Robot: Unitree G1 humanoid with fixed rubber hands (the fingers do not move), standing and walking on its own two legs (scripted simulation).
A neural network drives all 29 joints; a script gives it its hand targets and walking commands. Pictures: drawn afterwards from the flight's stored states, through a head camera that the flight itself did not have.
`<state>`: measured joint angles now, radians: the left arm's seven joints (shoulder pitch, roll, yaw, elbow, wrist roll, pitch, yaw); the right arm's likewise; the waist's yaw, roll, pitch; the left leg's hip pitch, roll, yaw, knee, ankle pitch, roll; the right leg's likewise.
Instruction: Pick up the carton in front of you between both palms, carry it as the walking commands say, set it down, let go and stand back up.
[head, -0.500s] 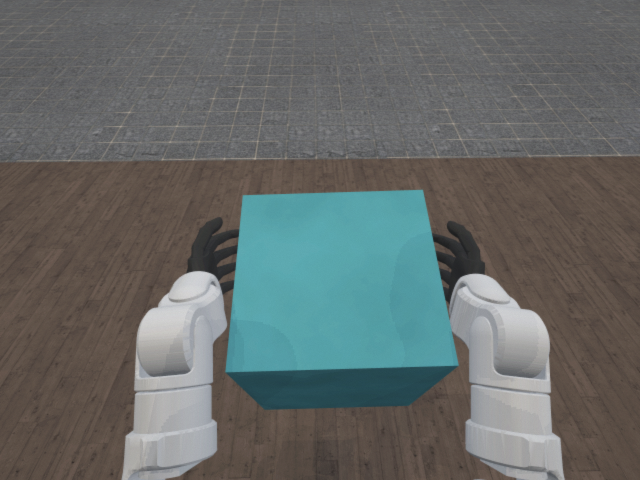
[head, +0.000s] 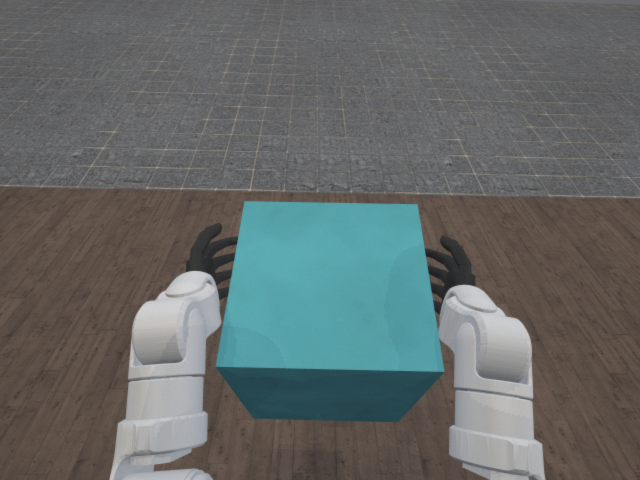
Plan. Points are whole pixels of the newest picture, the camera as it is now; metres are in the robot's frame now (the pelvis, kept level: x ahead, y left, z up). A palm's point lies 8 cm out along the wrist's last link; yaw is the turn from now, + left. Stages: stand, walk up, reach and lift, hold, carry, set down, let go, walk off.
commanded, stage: carry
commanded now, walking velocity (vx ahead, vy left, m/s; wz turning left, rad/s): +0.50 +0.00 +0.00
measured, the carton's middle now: (328, 321) +0.33 +0.01 +0.03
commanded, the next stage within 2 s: none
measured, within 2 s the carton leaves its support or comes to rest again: neither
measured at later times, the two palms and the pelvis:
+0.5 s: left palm (266, 155) +0.63 +0.13 +0.08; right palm (435, 165) +0.63 -0.17 +0.07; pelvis +0.31 -0.02 -0.04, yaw +1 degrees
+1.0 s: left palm (264, 98) +0.93 +0.19 +0.04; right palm (389, 104) +0.93 -0.12 +0.03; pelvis +0.61 +0.02 -0.08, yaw +0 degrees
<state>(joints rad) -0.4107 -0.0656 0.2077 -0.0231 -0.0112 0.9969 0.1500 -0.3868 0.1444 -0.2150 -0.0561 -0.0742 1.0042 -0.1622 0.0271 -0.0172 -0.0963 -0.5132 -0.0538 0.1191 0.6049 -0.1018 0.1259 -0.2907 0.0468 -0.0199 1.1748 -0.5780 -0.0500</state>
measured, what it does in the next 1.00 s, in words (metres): goes down: right foot 0.04 m lower, then left foot 0.04 m lower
